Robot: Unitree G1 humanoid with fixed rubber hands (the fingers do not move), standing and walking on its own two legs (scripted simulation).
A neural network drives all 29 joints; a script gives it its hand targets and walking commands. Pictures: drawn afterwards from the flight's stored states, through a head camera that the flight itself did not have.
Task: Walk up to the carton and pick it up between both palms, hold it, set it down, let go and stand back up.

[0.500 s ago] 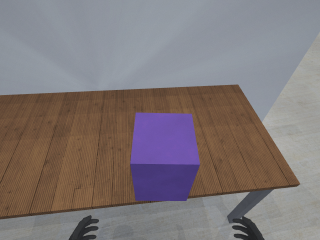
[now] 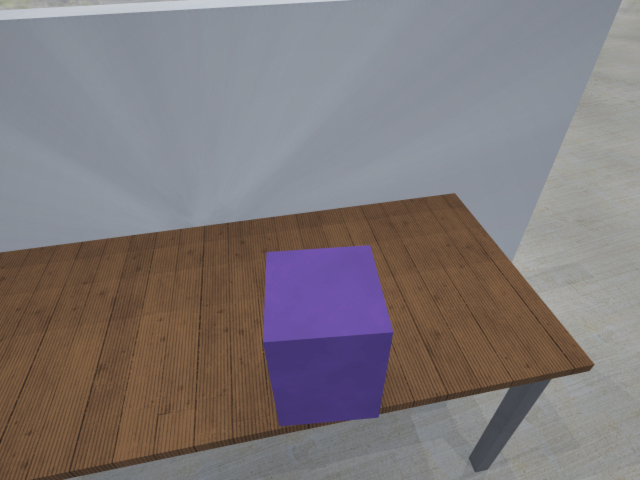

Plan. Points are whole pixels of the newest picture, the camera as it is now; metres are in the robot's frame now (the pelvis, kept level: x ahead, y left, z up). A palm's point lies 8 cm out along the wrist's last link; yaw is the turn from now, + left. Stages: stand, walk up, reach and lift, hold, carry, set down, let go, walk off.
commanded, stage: stand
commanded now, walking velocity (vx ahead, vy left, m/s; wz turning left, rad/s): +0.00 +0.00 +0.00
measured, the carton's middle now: (324, 337) +0.39 +0.02 -0.06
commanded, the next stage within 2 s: none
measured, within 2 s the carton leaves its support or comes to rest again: neither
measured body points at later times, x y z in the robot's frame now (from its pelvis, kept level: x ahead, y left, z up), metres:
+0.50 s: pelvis -0.02 +0.02 +0.00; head -0.06 +0.01 +0.45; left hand -0.06 +0.20 -0.17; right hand -0.07 -0.18 -0.17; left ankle +0.01 +0.10 -0.74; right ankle +0.01 -0.12 -0.74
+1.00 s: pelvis -0.04 +0.03 +0.00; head -0.06 +0.02 +0.45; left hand -0.08 +0.21 -0.17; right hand -0.10 -0.17 -0.17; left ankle +0.01 +0.10 -0.74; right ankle +0.01 -0.12 -0.74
